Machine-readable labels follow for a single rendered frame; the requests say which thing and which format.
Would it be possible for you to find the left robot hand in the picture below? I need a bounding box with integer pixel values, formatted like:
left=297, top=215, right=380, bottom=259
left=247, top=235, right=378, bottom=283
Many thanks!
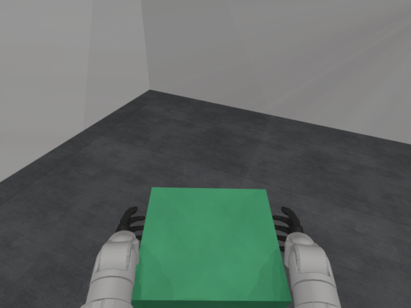
left=116, top=207, right=145, bottom=248

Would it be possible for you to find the carton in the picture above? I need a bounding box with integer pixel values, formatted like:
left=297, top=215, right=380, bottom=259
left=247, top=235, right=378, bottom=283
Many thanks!
left=131, top=187, right=292, bottom=308

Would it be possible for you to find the robot left forearm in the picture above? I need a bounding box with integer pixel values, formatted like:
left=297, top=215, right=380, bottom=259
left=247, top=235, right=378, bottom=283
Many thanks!
left=81, top=230, right=139, bottom=308

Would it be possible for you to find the right robot hand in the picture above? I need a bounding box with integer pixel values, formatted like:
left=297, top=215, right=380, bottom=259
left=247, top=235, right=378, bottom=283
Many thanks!
left=272, top=207, right=304, bottom=252

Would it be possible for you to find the robot right forearm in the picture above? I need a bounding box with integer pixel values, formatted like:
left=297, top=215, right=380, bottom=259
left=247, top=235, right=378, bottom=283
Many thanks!
left=284, top=232, right=341, bottom=308

